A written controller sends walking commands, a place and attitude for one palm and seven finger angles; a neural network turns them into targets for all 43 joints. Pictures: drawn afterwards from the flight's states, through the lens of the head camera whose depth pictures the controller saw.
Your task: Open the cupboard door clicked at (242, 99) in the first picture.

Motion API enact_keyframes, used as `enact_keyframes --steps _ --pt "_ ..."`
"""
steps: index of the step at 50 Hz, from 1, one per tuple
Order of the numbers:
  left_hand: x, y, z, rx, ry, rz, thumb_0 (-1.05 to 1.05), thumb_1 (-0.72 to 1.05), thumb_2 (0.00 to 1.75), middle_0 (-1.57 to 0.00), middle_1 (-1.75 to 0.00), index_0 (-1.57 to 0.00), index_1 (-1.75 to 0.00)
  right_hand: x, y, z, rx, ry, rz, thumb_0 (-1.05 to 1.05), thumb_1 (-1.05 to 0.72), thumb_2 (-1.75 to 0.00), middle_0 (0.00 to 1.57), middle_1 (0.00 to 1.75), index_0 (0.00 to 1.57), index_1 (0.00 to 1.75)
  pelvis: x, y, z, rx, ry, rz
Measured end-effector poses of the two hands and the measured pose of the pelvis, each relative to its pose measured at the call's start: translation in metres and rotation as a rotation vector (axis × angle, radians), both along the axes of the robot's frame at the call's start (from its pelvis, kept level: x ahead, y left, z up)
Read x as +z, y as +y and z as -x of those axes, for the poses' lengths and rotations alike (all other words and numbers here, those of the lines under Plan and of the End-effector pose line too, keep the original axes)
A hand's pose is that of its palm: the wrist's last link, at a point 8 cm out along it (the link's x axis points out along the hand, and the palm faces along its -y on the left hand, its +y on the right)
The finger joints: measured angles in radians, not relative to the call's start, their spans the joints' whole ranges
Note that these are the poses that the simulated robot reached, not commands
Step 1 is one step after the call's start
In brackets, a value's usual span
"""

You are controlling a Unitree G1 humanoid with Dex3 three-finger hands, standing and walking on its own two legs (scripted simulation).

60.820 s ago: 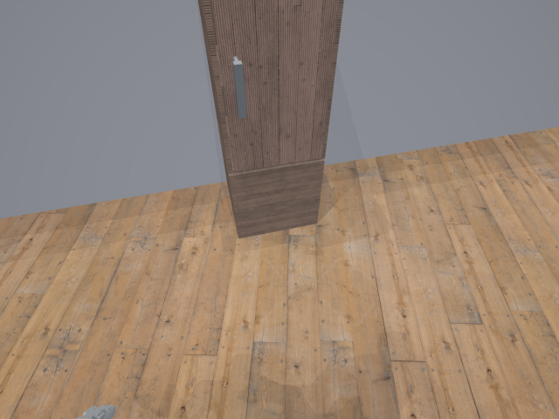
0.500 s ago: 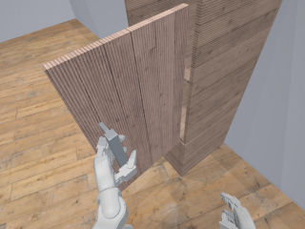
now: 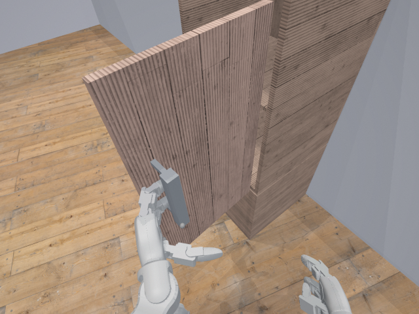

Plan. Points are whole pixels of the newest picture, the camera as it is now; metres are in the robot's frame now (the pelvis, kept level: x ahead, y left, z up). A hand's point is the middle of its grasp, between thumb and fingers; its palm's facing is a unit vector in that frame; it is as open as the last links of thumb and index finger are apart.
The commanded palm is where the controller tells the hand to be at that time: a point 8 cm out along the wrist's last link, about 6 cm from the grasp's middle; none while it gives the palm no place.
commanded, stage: open thumb and fingers to let go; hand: left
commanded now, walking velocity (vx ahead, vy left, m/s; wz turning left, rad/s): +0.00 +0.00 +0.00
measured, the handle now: (170, 194) +0.33 +0.09 +0.06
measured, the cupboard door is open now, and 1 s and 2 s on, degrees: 96 99 99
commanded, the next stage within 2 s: slide the hand sideways off the handle in 0.06 s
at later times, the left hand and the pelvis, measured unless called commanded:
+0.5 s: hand (189, 242) +0.24 +0.04 +0.06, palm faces -0.11 -0.99 +0.05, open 16.4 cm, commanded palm +0.22 +0.10 +0.06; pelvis -0.02 +0.04 -0.01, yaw -3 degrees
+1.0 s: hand (163, 265) +0.20 +0.08 +0.06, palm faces -0.03 -1.00 +0.02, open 16.1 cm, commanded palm +0.17 +0.14 +0.06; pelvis -0.01 +0.04 -0.01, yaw -3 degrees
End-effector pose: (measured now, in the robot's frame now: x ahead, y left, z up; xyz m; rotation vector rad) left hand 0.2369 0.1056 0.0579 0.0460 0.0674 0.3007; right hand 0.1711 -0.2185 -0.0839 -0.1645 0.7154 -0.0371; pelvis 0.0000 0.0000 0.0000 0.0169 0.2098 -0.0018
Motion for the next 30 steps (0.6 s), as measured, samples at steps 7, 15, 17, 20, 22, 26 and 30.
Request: enact_keyframes --steps 7,15,17,20,22,26,30 --pt "0.000 -0.001 -0.005 -0.030 0.000 0.001 -0.01 -0.49 0.30 -0.21 -0.51 -0.23 -0.52 0.000 0.014 0.010 -0.002 0.001 -0.010 0.02 -0.90 -0.90 0.20 0.30 0.20 0.30 -0.001 0.010 0.009 -0.007 -0.010 0.013" --pt "-0.001 0.004 0.005 -0.323 -0.049 0.016 -0.01 -0.49 0.30 -0.15 -0.35 -0.12 -0.35 -0.004 0.022 0.029 -0.005 0.030 -0.014 0.01 -0.90 -0.90 0.20 0.30 0.20 0.30 -0.004 0.022 0.018 -0.006 -0.010 0.019" --pt "-0.002 0.003 0.011 -0.408 -0.058 0.028 -0.01 -0.49 0.30 -0.13 -0.33 -0.11 -0.33 -0.006 0.023 0.035 -0.020 0.037 -0.011 0.01 -0.90 -0.90 0.20 0.30 0.20 0.30 -0.005 0.027 0.020 -0.010 -0.013 0.024" --pt "-0.001 -0.002 0.016 -0.449 -0.064 0.081 -0.01 -0.50 0.30 -0.13 -0.31 -0.11 -0.31 -0.007 0.025 0.043 -0.048 0.043 -0.007 0.02 -0.90 -0.90 0.20 0.30 0.20 0.30 -0.006 0.034 0.022 -0.020 -0.018 0.029" --pt "0.001 -0.005 0.016 -0.434 -0.070 0.111 -0.01 -0.50 0.30 -0.13 -0.31 -0.12 -0.31 -0.007 0.027 0.047 -0.060 0.048 -0.004 0.02 -0.90 -0.90 0.20 0.30 0.20 0.30 -0.006 0.038 0.022 -0.028 -0.018 0.029" --pt "0.002 -0.005 0.014 -0.400 -0.085 0.079 -0.01 -0.50 0.30 -0.14 -0.30 -0.14 -0.31 -0.005 0.032 0.051 -0.068 0.059 -0.004 0.02 -0.90 -0.90 0.20 0.30 0.20 0.30 -0.007 0.042 0.022 -0.042 -0.011 0.024" --pt "0.001 -0.001 0.015 -0.392 -0.083 0.051 -0.01 -0.50 0.30 -0.16 -0.31 -0.16 -0.31 -0.003 0.038 0.049 -0.068 0.062 -0.015 0.02 -0.90 -0.90 0.20 0.30 0.20 0.30 -0.008 0.045 0.020 -0.048 -0.011 0.026"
